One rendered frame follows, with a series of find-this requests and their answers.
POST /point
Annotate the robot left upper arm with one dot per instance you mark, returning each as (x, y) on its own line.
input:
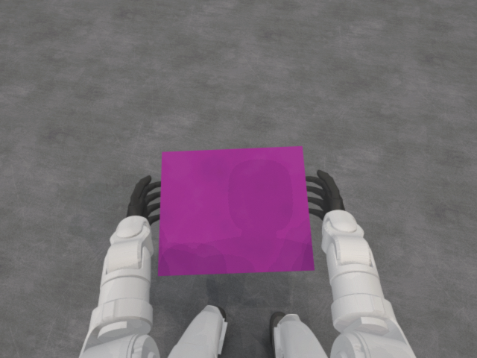
(137, 345)

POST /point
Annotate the right robot shin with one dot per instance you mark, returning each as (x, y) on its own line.
(290, 317)

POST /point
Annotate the robot left forearm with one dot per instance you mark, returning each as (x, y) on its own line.
(123, 305)

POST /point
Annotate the robot right forearm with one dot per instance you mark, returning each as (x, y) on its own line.
(359, 303)

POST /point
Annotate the robot left foot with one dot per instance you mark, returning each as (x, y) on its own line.
(223, 313)

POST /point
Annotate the carton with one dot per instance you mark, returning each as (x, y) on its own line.
(229, 211)

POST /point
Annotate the right robot hand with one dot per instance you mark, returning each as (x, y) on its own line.
(329, 193)

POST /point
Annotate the left robot hand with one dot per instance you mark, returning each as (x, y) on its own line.
(139, 200)

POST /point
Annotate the robot right upper arm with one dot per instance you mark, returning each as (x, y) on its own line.
(355, 344)

